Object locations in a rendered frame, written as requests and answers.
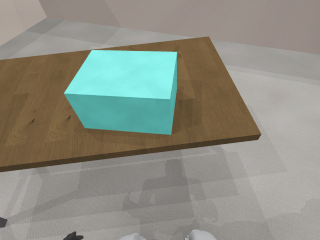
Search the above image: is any robot right thigh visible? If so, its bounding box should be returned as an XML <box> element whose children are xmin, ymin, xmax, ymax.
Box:
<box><xmin>184</xmin><ymin>230</ymin><xmax>217</xmax><ymax>240</ymax></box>

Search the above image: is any carton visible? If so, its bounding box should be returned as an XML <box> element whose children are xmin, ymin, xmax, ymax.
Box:
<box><xmin>64</xmin><ymin>50</ymin><xmax>177</xmax><ymax>135</ymax></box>

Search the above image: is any table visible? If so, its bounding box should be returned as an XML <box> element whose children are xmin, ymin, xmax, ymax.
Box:
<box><xmin>0</xmin><ymin>36</ymin><xmax>261</xmax><ymax>228</ymax></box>

